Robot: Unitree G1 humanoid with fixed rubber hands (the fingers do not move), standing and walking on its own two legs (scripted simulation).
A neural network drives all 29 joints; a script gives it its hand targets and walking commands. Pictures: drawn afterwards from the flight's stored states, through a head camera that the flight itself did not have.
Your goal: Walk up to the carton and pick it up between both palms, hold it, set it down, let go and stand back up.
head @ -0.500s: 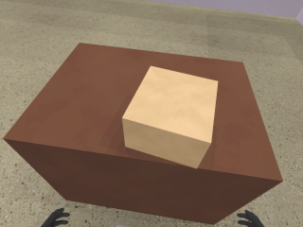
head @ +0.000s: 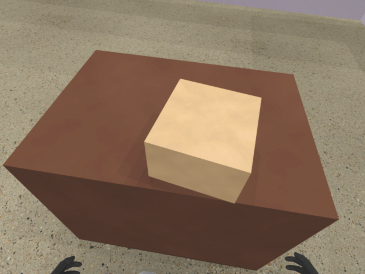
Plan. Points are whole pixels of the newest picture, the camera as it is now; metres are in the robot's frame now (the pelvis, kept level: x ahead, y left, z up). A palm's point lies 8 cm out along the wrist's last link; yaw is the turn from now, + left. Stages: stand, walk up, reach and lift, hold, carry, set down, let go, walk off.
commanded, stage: walk up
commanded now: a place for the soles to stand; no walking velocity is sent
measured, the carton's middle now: (205, 136) +0.46 -0.03 +0.01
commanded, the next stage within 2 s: reach and lift in 2.00 s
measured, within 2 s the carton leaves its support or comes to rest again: neither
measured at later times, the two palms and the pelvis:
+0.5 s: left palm out of the picture +0.07 +0.29 -0.10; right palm out of the picture +0.13 -0.26 -0.08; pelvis +0.01 +0.00 +0.00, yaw +1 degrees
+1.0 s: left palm out of the picture +0.07 +0.26 -0.10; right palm (298, 256) +0.20 -0.26 -0.09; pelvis +0.04 -0.02 +0.00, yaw +3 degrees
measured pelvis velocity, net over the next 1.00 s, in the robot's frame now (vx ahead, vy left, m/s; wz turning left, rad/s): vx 0.04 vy -0.02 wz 0.06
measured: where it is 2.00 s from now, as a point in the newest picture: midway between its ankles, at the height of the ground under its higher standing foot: outside the picture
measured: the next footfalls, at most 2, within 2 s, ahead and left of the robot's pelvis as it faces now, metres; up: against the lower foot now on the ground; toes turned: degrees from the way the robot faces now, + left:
none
